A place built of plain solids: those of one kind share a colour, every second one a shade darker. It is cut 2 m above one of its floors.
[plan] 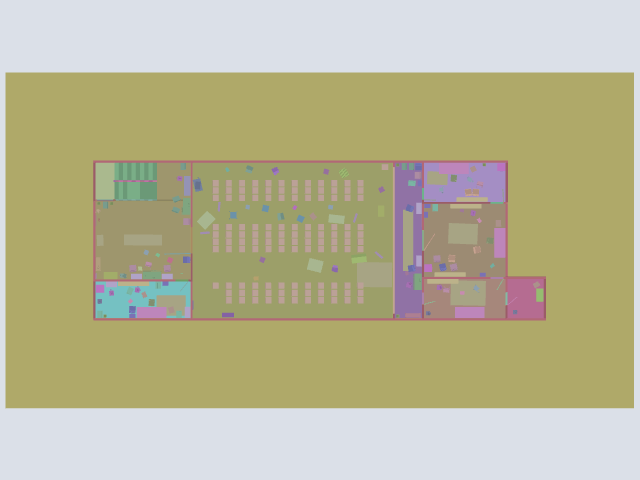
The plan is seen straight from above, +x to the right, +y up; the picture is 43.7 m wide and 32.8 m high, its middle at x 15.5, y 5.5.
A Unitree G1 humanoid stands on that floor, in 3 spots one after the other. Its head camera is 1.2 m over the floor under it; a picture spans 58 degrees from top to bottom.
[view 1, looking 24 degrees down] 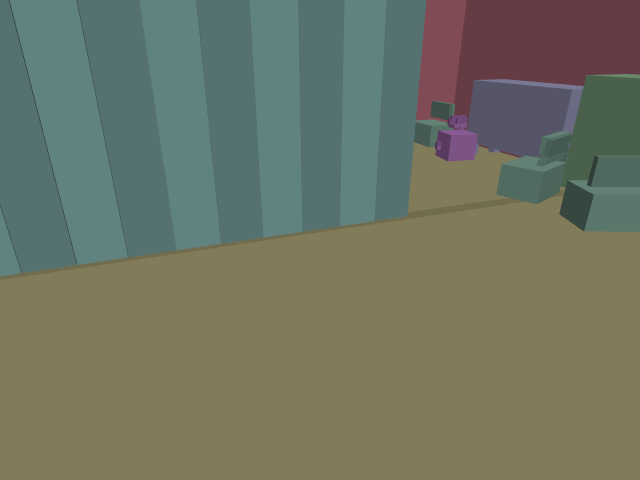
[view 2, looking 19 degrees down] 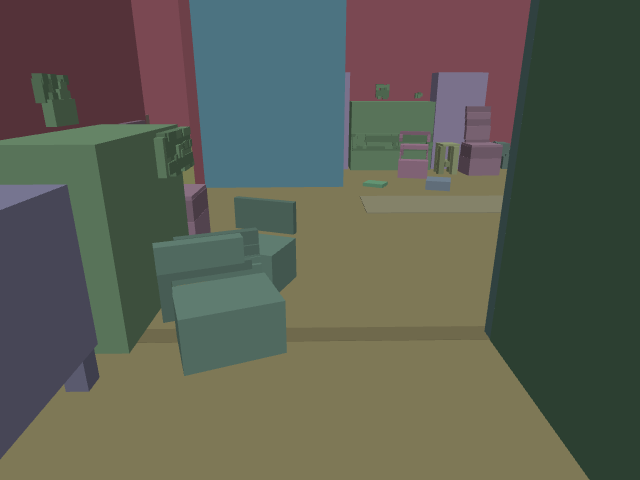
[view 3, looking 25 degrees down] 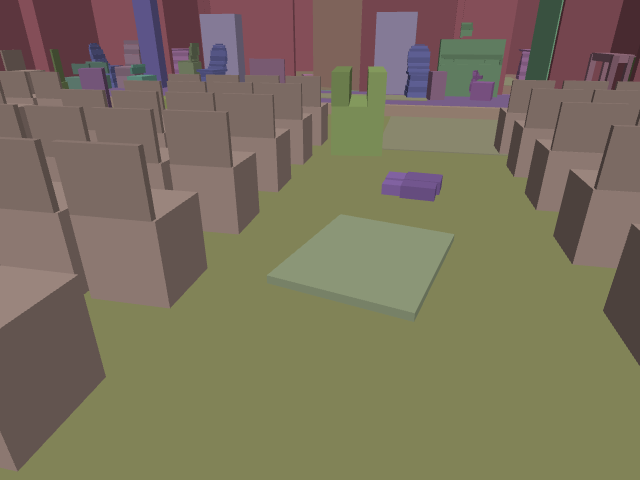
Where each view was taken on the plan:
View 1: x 2.58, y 5.47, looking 69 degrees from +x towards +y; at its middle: floor_narthex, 2.98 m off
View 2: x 5.26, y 10.18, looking -91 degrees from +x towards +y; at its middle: floor_narthex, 3.68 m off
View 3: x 12.88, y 3.58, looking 12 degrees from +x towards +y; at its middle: paper_floor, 2.72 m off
